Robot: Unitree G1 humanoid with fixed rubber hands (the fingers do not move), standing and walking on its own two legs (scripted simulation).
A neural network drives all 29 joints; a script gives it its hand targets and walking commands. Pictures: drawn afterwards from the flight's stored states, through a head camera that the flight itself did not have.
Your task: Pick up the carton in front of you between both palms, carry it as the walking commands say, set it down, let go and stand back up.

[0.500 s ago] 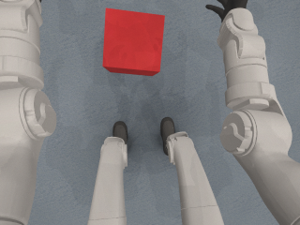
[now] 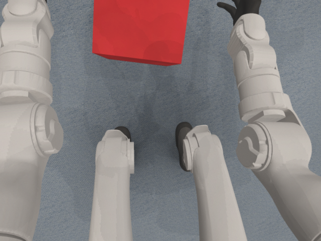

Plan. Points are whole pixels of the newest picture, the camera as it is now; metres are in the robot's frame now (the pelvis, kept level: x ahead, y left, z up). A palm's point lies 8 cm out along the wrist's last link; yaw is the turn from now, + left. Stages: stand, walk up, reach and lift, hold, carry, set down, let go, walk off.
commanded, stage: reach and lift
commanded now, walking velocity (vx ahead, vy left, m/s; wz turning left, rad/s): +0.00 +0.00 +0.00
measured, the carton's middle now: (141, 24) +0.54 +0.05 -0.39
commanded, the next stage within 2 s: none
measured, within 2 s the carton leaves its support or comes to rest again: leaves its support in 1.32 s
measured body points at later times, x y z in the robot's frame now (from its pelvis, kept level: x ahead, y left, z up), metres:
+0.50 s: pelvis -0.04 +0.00 -0.13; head +0.36 +0.04 +0.06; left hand +0.56 +0.22 -0.33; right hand +0.54 -0.15 -0.33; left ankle +0.06 +0.12 -0.48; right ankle +0.08 -0.14 -0.48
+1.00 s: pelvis -0.04 +0.00 -0.14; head +0.35 +0.04 +0.07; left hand +0.56 +0.19 -0.32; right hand +0.54 -0.11 -0.32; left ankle +0.06 +0.12 -0.48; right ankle +0.08 -0.14 -0.48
